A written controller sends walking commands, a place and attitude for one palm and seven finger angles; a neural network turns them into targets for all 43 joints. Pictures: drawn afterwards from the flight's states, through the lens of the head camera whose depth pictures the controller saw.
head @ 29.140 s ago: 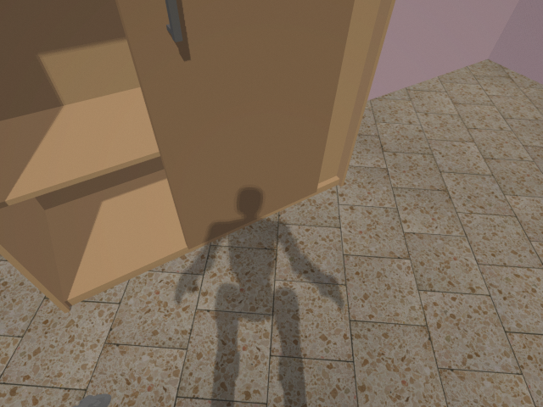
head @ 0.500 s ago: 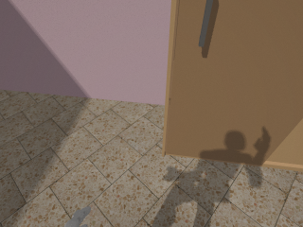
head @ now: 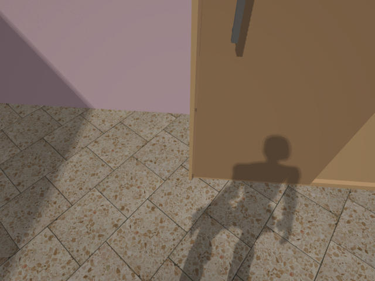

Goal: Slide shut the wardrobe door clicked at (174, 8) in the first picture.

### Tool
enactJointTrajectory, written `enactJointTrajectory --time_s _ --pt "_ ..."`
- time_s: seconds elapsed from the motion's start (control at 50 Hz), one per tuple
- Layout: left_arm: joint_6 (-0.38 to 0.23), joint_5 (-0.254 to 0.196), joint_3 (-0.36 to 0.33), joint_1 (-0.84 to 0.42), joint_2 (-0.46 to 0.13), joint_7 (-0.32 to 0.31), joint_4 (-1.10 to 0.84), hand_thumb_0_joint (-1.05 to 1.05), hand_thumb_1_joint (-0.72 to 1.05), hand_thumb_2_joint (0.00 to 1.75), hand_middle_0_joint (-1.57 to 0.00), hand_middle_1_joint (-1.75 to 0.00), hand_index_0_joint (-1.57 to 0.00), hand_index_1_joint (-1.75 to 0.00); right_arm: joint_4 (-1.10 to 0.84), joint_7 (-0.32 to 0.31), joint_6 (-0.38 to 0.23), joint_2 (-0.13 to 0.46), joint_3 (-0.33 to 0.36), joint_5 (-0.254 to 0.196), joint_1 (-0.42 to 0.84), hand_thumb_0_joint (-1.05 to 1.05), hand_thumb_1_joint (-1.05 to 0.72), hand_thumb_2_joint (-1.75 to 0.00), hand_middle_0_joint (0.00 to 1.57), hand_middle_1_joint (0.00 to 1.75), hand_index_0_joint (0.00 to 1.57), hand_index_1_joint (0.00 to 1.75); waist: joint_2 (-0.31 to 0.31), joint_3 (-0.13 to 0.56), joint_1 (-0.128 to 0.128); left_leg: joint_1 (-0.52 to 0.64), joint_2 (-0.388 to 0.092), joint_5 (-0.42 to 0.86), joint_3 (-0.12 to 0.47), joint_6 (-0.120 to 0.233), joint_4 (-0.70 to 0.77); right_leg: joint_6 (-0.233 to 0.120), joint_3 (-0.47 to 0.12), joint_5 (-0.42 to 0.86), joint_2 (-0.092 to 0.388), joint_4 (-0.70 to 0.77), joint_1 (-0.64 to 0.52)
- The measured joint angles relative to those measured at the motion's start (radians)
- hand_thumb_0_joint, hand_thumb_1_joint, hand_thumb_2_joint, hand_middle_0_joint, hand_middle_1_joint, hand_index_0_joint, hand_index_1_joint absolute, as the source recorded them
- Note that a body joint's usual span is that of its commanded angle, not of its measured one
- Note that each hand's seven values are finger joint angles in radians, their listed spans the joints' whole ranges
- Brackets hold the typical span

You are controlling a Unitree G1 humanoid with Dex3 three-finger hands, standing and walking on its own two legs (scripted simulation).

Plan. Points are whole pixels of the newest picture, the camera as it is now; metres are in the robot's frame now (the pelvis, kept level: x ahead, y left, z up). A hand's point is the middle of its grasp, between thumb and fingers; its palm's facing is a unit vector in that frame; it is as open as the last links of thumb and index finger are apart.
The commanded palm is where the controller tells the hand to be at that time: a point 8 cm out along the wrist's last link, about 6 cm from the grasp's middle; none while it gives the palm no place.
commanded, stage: let the arm hang, fingers relaxed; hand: right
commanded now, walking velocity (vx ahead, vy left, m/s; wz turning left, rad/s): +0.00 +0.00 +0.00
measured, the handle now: out of the picture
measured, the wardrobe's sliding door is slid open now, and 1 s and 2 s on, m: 0.01 0.01 0.01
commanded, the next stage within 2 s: look to check the result in 0.70 s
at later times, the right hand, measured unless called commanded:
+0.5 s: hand out of the picture +0.03 -0.20 -0.17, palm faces -0.02 +0.98 -0.19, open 7.3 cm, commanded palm none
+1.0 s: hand out of the picture +0.03 -0.23 -0.17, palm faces -0.03 +0.98 -0.21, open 7.3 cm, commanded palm none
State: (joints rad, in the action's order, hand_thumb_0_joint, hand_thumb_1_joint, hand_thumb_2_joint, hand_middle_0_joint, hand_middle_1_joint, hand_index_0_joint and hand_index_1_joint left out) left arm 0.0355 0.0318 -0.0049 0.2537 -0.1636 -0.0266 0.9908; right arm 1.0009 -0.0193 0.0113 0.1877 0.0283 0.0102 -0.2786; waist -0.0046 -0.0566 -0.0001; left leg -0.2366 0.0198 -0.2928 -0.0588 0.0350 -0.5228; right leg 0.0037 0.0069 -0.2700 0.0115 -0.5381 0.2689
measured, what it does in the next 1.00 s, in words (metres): stands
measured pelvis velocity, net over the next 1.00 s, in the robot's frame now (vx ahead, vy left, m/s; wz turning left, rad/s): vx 0.01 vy -0.04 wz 0.03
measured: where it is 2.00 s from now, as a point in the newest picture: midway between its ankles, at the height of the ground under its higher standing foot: outside the picture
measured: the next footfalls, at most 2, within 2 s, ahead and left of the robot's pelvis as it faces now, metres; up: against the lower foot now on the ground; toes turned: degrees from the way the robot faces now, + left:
none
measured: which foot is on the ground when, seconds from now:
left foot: down 0.00-1.00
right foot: down 0.00-1.00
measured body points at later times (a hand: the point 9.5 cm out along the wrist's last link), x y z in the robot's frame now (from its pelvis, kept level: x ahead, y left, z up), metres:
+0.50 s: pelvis +0.00 -0.03 +0.01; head +0.01 -0.03 +0.46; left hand -0.01 +0.19 -0.15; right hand +0.03 -0.26 -0.15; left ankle -0.01 +0.10 -0.73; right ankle +0.01 -0.12 -0.73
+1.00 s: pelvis +0.01 -0.04 +0.01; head +0.03 -0.04 +0.46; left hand +0.02 +0.20 -0.15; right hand +0.03 -0.28 -0.15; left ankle -0.01 +0.10 -0.73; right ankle +0.01 -0.12 -0.73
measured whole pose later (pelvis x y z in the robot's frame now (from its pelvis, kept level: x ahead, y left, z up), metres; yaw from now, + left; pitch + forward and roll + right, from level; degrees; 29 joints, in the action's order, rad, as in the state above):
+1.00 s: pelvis +0.01 -0.04 +0.01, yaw +2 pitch -1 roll +0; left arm 0.00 0.02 0.00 0.21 -0.19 -0.03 1.14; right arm 1.17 -0.02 0.00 0.19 0.00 0.01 -0.21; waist 0.00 -0.06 0.00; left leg -0.13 -0.03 -0.22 0.00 -0.02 -0.37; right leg -0.06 0.06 -0.21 -0.04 -0.37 0.14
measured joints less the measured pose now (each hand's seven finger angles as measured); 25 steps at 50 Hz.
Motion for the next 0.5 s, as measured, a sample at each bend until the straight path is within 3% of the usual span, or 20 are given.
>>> enactJointTrajectory --time_s 0.18,0.5 --pt "-0.010 -0.008 0.006 0.008 0.001 -0.006 0.112 0.01 0.92 0.90 -0.20 -0.30 -0.20 -0.30 0.138 0.000 0.003 0.001 -0.023 -0.004 0.019 -0.01 -0.94 -0.90 0.20 0.30 0.20 0.30 0.019 -0.008 -0.003 0.072 -0.009 0.066 0.029 -0.022 0.126 -0.022 0.029 0.047 -0.011 0.118 -0.076" --pt "-0.028 -0.006 0.011 0.005 0.021 -0.006 0.155 0.01 0.92 0.90 -0.20 -0.30 -0.20 -0.30 0.157 -0.006 -0.012 -0.025 -0.027 -0.003 0.068 0.00 -0.93 -0.90 0.20 0.30 0.20 0.30 0.007 0.024 -0.011 0.093 -0.033 0.070 0.048 -0.044 0.139 -0.045 0.049 0.057 -0.036 0.154 -0.112"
